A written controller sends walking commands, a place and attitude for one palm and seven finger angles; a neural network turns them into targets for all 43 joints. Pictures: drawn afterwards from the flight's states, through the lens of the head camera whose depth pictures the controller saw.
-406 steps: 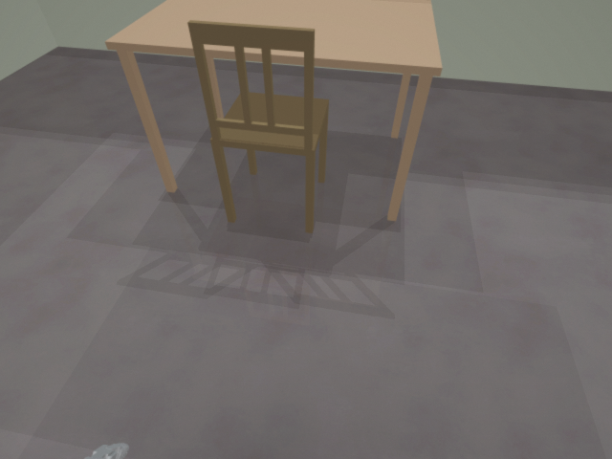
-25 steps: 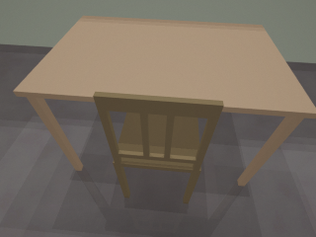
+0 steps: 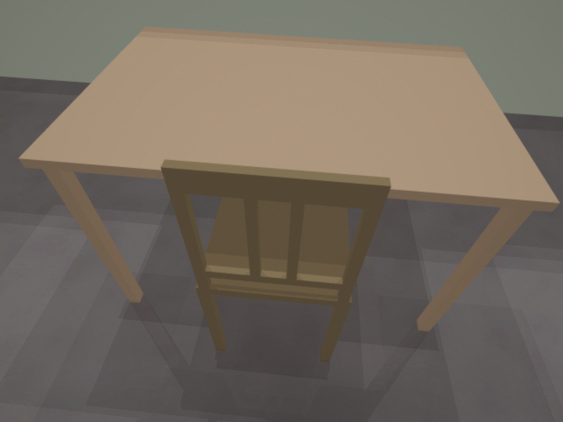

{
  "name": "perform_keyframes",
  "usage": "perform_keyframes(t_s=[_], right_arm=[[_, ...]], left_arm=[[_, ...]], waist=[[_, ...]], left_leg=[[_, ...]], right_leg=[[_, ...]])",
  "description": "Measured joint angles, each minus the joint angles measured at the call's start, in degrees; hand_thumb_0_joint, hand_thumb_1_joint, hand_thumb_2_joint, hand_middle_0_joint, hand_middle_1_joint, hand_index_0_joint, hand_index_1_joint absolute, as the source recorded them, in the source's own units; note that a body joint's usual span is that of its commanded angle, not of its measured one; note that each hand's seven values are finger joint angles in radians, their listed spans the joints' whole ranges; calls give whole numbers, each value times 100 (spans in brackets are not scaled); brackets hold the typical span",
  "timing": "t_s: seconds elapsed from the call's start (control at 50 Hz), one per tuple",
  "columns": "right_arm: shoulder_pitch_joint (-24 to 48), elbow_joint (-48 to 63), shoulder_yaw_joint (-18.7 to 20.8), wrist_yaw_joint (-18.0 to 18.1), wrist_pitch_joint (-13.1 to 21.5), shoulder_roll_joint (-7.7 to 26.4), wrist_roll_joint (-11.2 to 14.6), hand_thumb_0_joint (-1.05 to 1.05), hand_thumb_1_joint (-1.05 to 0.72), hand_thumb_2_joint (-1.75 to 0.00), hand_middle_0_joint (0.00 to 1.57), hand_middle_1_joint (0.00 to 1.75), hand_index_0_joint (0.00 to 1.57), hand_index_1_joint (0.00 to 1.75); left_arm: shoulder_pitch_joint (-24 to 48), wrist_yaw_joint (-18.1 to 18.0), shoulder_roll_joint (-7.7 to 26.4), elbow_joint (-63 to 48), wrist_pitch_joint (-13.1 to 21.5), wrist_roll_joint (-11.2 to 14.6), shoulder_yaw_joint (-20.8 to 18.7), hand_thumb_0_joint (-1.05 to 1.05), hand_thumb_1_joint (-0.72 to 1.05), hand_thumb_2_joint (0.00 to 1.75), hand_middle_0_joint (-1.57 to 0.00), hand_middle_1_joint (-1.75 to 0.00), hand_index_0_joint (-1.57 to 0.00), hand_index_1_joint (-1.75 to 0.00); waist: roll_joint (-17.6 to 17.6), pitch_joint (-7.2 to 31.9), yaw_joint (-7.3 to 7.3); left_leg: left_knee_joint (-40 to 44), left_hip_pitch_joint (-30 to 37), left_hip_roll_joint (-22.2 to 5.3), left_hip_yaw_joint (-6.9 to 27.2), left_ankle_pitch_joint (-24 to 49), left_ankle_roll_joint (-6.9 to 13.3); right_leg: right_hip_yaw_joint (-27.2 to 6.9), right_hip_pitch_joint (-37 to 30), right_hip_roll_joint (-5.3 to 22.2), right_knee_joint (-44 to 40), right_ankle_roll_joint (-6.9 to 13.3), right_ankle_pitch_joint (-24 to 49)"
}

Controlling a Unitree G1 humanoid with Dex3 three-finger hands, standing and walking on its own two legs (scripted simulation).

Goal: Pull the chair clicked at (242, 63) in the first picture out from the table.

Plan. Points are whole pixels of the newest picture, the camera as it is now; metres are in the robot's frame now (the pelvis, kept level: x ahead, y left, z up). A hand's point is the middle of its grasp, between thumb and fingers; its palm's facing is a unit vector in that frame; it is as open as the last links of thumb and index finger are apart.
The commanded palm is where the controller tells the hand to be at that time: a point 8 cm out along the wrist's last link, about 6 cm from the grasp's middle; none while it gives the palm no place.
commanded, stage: raise the hand toward the chair's back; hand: left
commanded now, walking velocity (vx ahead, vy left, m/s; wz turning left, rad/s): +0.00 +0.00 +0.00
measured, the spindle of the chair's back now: (253, 239) +0.48 +0.09 -0.10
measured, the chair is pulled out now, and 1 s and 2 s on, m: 0.00 0.00 0.00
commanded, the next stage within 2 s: none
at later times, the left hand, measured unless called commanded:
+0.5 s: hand out of the picture +0.12 +0.17 -0.06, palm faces +0.16 -0.98 -0.08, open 10.6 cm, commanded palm +0.12 +0.21 -0.06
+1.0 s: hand (166, 392) +0.17 +0.18 -0.06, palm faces -0.04 -1.00 -0.06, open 14.9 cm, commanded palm +0.15 +0.24 -0.04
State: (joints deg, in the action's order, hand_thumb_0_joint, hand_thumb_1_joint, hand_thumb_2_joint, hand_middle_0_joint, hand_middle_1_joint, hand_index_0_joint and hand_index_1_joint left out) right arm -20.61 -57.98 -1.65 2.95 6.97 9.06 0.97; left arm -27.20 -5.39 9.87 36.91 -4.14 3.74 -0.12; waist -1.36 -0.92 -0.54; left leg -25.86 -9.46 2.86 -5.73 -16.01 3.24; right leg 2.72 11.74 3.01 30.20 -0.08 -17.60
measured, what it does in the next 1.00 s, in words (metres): lowers itself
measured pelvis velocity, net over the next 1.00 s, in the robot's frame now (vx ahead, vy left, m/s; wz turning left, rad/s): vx -0.04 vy -0.02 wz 0.03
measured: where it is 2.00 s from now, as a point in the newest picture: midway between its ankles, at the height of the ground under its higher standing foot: outside the picture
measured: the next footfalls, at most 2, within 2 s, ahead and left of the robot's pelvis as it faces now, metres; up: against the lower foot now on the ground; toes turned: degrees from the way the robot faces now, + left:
none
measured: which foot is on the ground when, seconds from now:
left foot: down 0.00-1.00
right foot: down 0.00-1.00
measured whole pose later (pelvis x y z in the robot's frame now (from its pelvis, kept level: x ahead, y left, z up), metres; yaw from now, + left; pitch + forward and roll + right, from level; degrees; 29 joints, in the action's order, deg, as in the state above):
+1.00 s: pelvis -0.04 -0.02 -0.09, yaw +2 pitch +16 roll -2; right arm -13.4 -33.7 2.0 2.8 14.4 15.2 2.1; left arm -20.3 19.2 14.2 6.1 26.3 15.4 -10.6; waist 1.4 7.1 1.4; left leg -65.9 -52.8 -1.1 -1.4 -29.3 2.2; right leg 6.7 50.7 1.2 63.6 1.8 -29.0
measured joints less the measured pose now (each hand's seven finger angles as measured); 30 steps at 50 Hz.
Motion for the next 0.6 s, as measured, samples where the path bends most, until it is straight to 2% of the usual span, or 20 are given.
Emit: perform_keyframes(t_s=[0.04,0.08,0.12,0.14,0.18,0.22,0.28,0.3,0.34,0.4,0.46,0.5,0.54,0.56,0.6], right_arm=[[-107,307,72,39,447,114,101,3,-93,-90,20,30,20,30],[-60,643,121,72,717,325,145,3,-93,-90,20,30,20,30],[111,975,163,63,880,538,85,3,-92,-90,20,30,20,30],[233,1137,191,40,928,602,45,2,-92,-90,20,30,20,30],[504,1460,254,-31,983,632,-12,2,-92,-90,20,30,20,30],[746,1805,332,-149,998,598,-32,2,-91,-90,20,30,20,30],[993,2370,438,-300,969,611,-27,2,-91,-90,20,30,20,30],[1049,2539,474,-322,936,627,-12,2,-91,-90,20,30,20,30],[1142,2833,526,-327,828,669,19,1,-90,-90,20,30,20,30],[1209,3063,564,-268,758,679,34,1,-90,-90,20,30,20,30],[1216,3022,497,-162,784,617,9,1,-90,-90,19,30,20,30],[1222,2872,383,-101,830,552,7,1,-90,-90,19,30,20,30],[1237,2693,225,-60,877,485,31,1,-90,-90,20,30,20,30],[1240,2613,142,-42,887,445,52,1,-90,-90,20,30,20,30],[1226,2497,0,-9,870,345,106,1,-90,-90,20,30,20,30]], left_arm=[[-180,-192,205,-1234,158,220,-39,5,95,89,-20,-30,-20,-30],[0,-174,229,-2070,370,395,-64,5,93,88,-19,-30,-19,-29],[347,-26,170,-2543,807,436,-106,4,89,87,-19,-29,-19,-29],[575,105,132,-2616,1129,454,-162,4,87,86,-19,-29,-18,-28],[1002,522,53,-2590,1870,571,-324,3,82,85,-18,-28,-18,-28],[1217,1120,-17,-2500,2578,715,-483,2,77,83,-18,-28,-18,-27],[1139,2015,-33,-2262,3381,782,-660,1,70,80,-17,-27,-17,-26],[1043,2200,-2,-2179,3489,762,-706,1,67,80,-17,-26,-17,-26],[767,2370,79,-2140,3460,794,-773,1,62,78,-17,-26,-17,-25],[307,2269,175,-2357,3358,890,-910,1,54,75,-17,-25,-17,-24],[13,2077,265,-2899,3565,1033,-1077,1,47,72,-16,-24,-16,-23],[43,2093,318,-3215,3817,1150,-1126,1,42,70,-15,-23,-15,-22],[289,2290,379,-3356,3974,1256,-1094,1,37,68,-15,-22,-14,-22],[468,2436,417,-3347,3967,1292,-1057,1,35,67,-14,-22,-14,-21],[867,2751,502,-3190,3730,1316,-975,1,30,65,-14,-21,-13,-21]], waist=[[-26,142,46],[149,225,141],[316,382,270],[335,481,320],[229,678,349],[30,796,333],[-175,873,324],[-220,889,297],[-270,877,212],[-249,843,55],[-109,857,-104],[17,869,-180],[150,863,-212],[207,855,-209],[292,822,-161]], left_leg=[[-97,-154,67,28,5,-12],[-388,-395,31,144,-66,-8],[-759,-783,-34,243,-166,-17],[-973,-1041,-61,264,-222,-32],[-1453,-1630,-132,232,-359,-82],[-1930,-2152,-230,166,-516,-134],[-2650,-2832,-352,174,-776,-215],[-2875,-3038,-382,188,-860,-243],[-3269,-3393,-418,255,-958,-283],[-3771,-3821,-457,387,-1189,-333],[-4138,-4161,-493,581,-1315,-382],[-4319,-4335,-502,695,-1371,-390],[-4452,-4478,-504,776,-1404,-390],[-4498,-4539,-505,796,-1411,-385],[-4531,-4623,-510,796,-1404,-380]], right_leg=[[1,197,74,254,-2,-138],[126,295,59,336,-49,-137],[239,549,14,487,-10,-149],[264,783,1,658,17,-188],[235,1396,-34,1148,87,-323],[171,1965,-100,1649,172,-470],[179,2648,-175,2343,283,-714],[192,2851,-190,2563,312,-801],[235,3190,-216,2958,368,-961],[363,3538,-231,3366,433,-1143],[550,3756,-256,3601,480,-1260],[659,3856,-265,3702,496,-1309],[737,3946,-268,3777,500,-1334],[756,3993,-269,3805,497,-1338],[754,4076,-272,3830,486,-1325]])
